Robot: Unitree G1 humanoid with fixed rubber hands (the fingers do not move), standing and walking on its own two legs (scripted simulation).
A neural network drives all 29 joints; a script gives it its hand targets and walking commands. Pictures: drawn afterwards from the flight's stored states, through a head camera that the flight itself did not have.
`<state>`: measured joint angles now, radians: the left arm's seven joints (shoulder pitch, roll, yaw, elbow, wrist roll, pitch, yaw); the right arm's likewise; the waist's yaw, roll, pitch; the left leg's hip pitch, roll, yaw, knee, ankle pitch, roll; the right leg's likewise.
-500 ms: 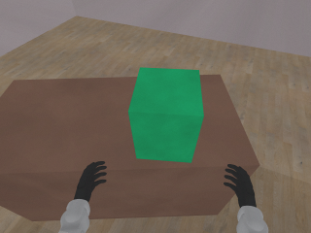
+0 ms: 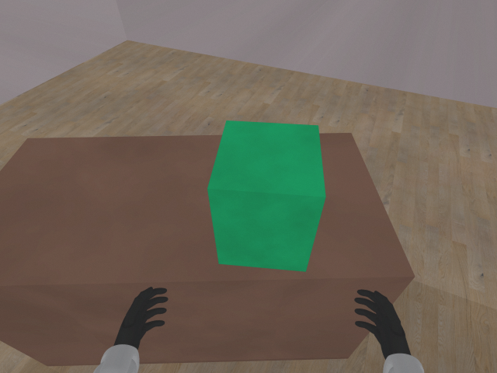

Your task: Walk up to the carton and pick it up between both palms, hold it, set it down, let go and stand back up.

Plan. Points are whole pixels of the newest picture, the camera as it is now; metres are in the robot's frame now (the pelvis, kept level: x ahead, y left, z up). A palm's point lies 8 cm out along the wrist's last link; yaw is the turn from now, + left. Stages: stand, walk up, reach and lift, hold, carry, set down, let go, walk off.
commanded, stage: set down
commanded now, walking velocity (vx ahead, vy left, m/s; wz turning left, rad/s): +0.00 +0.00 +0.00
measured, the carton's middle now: (266, 197) +0.48 +0.01 -0.01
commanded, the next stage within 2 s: let go in 0.36 s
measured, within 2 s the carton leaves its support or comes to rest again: neither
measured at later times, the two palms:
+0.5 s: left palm (148, 359) +0.17 +0.21 -0.08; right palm out of the picture +0.16 -0.24 -0.07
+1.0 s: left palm (139, 364) +0.16 +0.22 -0.08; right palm out of the picture +0.14 -0.25 -0.09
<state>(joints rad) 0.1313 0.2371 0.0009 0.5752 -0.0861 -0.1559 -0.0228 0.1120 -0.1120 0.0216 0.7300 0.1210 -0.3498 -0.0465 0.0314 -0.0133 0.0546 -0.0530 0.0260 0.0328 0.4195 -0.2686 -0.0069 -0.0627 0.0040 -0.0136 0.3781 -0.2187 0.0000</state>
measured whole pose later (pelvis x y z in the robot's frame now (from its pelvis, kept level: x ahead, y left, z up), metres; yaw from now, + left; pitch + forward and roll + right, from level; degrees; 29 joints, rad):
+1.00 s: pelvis +0.00 -0.01 +0.00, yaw +0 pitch -1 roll -1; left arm 0.19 0.21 0.02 0.56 0.05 0.03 0.00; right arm 0.17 -0.21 -0.04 0.72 -0.04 -0.06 0.01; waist 0.01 -0.02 0.04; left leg -0.15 0.04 0.03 0.44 -0.27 -0.01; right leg -0.17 0.01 -0.01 0.41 -0.22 0.00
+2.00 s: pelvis -0.01 +0.02 +0.00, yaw -1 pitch -1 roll +0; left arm 0.41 0.15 0.02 0.98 0.02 -0.01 0.03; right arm 0.35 -0.18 -0.01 1.04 -0.02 0.00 -0.02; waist 0.00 0.00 -0.01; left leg -0.17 -0.01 0.05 0.42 -0.24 0.03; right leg -0.19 -0.03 0.01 0.40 -0.20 0.03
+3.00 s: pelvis -0.01 +0.03 +0.00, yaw -1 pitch -1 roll +0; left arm 0.40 0.10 -0.01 1.15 0.01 -0.01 0.04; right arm 0.35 -0.14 0.01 1.12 -0.01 -0.01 -0.03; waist 0.00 -0.01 0.01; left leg -0.16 -0.03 0.06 0.43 -0.25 0.05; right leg -0.19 -0.06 0.02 0.42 -0.21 0.06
